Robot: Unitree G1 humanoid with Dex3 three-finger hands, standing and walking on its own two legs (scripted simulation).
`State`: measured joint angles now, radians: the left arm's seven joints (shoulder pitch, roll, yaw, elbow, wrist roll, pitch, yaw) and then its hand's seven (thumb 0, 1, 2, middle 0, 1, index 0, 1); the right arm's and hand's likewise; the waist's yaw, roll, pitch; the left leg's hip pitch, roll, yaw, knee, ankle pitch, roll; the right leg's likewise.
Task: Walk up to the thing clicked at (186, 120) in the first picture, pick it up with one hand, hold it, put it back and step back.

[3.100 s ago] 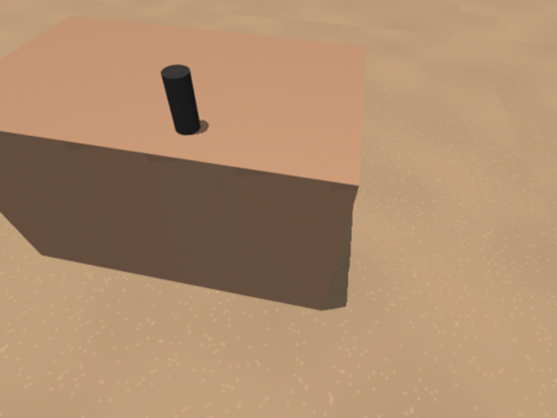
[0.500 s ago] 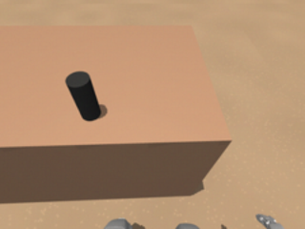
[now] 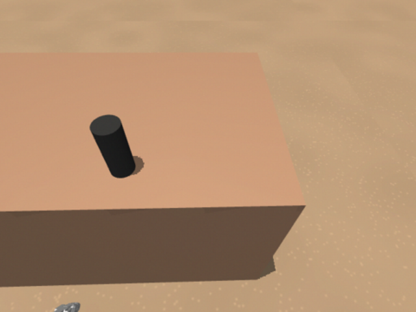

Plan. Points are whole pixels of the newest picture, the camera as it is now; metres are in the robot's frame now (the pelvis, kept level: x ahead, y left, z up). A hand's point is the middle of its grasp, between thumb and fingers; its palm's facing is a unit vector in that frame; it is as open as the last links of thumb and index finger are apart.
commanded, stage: walk up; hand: left
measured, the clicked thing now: (115, 148) +0.48 +0.22 +0.01
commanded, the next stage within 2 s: stand in 0.72 s
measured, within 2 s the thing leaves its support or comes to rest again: neither
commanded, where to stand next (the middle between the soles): +0.05 +0.00 m, yaw +0 degrees
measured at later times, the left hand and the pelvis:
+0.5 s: hand out of the picture +0.09 +0.27 -0.15, palm faces +0.05 -0.95 -0.31, open 7.4 cm; pelvis +0.01 +0.01 +0.00, yaw +1 degrees
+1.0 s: hand out of the picture +0.09 +0.27 -0.15, palm faces +0.02 -0.94 -0.33, open 7.4 cm; pelvis +0.01 +0.02 +0.01, yaw +1 degrees
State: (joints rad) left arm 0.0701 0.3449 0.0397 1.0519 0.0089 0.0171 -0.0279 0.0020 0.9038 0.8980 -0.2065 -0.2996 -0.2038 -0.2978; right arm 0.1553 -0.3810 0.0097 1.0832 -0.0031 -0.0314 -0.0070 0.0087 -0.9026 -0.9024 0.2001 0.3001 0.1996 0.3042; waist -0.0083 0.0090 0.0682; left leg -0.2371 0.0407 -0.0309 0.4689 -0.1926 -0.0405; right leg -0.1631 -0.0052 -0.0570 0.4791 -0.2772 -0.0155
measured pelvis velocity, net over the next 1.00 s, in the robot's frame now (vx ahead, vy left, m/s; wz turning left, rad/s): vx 0.01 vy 0.02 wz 0.01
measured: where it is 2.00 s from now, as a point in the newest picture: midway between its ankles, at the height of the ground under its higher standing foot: outside the picture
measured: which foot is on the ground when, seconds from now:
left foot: down 0.00-1.00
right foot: down 0.00-1.00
